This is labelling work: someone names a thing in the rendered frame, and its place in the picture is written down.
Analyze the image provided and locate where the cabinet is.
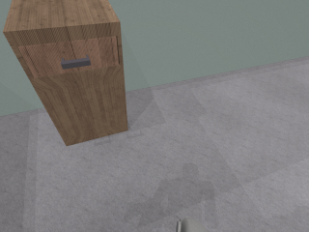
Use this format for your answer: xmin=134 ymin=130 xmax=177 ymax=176
xmin=3 ymin=0 xmax=128 ymax=146

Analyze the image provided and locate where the handle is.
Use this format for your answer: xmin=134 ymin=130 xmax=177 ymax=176
xmin=61 ymin=54 xmax=91 ymax=70

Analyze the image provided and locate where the robot right thigh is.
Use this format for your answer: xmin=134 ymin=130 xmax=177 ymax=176
xmin=176 ymin=217 xmax=208 ymax=232

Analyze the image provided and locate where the drawer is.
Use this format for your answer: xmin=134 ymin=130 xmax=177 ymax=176
xmin=18 ymin=36 xmax=119 ymax=77

